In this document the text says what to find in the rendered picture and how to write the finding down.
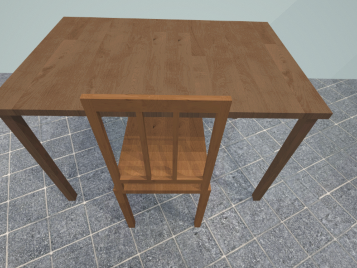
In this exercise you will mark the table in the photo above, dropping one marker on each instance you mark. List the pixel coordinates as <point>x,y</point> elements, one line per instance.
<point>93,55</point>

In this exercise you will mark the chair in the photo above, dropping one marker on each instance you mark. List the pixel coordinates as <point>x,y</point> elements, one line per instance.
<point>160,155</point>

